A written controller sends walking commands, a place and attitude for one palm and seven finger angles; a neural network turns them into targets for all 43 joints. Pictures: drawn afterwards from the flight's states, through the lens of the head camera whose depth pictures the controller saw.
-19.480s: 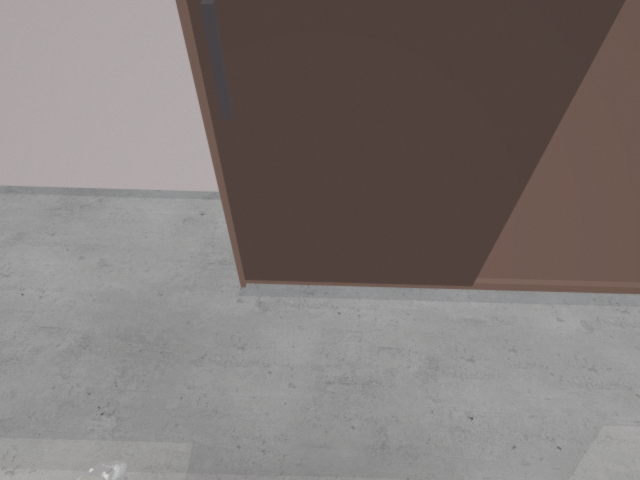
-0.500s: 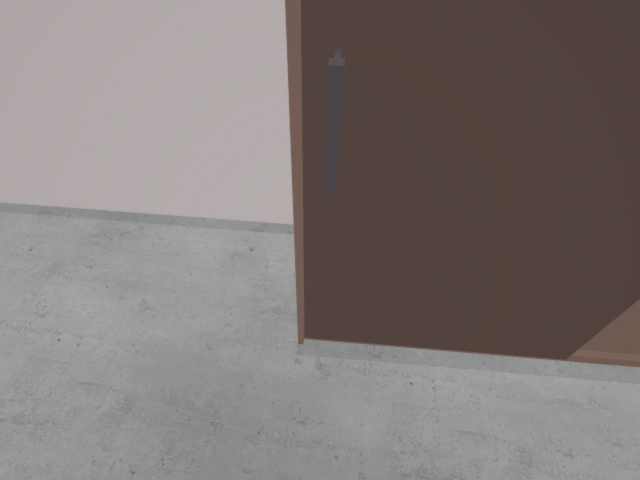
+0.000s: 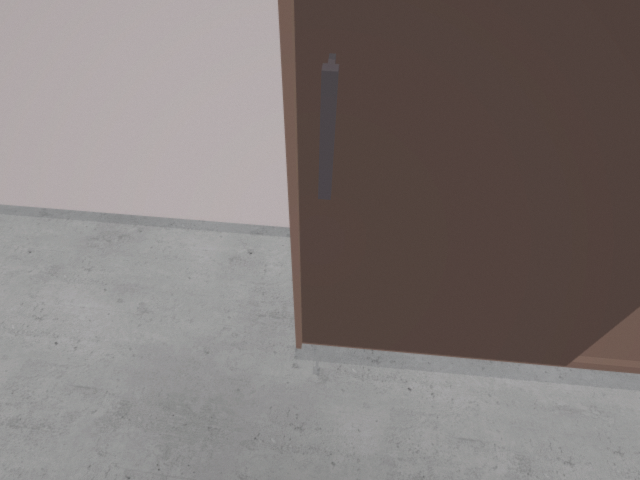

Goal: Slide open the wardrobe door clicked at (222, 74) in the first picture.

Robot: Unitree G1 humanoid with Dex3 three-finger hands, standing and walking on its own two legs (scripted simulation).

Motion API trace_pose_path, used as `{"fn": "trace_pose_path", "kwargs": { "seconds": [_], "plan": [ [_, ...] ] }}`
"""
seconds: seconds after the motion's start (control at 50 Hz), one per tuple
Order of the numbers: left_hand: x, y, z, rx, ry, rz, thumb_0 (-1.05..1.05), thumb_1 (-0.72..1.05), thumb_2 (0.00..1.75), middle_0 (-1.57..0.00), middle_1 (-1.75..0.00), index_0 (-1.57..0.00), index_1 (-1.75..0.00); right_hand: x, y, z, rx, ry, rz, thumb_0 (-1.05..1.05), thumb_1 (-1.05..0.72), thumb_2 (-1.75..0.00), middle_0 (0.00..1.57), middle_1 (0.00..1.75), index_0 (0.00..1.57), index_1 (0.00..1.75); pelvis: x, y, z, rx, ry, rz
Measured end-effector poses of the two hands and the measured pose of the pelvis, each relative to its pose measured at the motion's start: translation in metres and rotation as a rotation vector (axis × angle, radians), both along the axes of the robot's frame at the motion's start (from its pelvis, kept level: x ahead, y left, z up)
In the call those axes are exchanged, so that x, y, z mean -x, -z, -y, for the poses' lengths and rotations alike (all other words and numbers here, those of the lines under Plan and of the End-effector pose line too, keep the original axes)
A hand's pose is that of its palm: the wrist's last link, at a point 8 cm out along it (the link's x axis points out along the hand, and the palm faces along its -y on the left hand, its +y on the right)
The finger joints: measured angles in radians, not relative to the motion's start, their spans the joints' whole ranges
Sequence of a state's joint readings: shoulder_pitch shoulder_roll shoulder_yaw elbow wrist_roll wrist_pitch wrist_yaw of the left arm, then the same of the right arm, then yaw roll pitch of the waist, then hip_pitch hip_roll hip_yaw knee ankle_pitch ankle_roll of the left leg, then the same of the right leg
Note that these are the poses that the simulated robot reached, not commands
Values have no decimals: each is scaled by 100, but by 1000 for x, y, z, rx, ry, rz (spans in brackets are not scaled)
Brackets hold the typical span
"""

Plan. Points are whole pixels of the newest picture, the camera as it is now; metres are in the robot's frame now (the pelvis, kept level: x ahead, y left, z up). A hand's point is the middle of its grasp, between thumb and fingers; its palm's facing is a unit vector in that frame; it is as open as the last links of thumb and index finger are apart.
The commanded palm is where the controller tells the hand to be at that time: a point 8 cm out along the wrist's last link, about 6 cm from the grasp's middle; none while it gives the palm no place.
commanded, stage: look again from close up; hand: left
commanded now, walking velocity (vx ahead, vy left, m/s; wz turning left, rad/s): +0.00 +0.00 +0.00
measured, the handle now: (328, 132) +0.61 +0.04 +0.11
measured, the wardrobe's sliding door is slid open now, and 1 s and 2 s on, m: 0.00 0.00 0.00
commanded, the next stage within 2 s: raise the hand with hooked fingers in 0.34 s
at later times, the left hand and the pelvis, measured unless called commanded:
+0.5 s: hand out of the picture +0.00 +0.16 -0.16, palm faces +0.11 -0.98 -0.19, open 7.3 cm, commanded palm +0.10 +0.20 -0.07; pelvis +0.00 +0.00 +0.00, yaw -1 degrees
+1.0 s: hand (157, 477) +0.13 +0.19 -0.01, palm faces +0.08 -1.00 -0.04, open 9.3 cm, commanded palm +0.13 +0.24 +0.00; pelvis -0.06 +0.00 -0.07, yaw +0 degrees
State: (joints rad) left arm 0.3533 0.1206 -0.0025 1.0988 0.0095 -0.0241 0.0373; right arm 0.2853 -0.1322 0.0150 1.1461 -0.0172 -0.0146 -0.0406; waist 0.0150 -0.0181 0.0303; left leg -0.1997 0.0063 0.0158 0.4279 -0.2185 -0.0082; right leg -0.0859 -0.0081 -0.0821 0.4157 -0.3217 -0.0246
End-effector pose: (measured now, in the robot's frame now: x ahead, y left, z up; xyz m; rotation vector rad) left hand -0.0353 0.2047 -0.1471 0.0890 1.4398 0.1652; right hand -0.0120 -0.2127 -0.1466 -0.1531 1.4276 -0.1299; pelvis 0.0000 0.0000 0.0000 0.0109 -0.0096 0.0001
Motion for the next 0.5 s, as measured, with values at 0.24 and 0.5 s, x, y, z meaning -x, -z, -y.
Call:
{"fn": "trace_pose_path", "kwargs": {
  "seconds": [0.24, 0.5],
  "plan": [
    [-1, 1, 4, 1, -4, -1, 1, 91, 90, -20, -30, -20, -30, -4, 0, 4, 3, -3, 3, 1, -93, -90, 20, 30, 20, 30, -3, 0, 4, 0, -2, 3],
    [-23, -15, -2, -40, -32, 130, 2, 93, 90, -20, -30, -20, -30, -12, -1, 13, 23, -7, 90, 2, -94, -90, 20, 30, 20, 30, 0, 3, 3, 9, 18, -3]
  ]
}}
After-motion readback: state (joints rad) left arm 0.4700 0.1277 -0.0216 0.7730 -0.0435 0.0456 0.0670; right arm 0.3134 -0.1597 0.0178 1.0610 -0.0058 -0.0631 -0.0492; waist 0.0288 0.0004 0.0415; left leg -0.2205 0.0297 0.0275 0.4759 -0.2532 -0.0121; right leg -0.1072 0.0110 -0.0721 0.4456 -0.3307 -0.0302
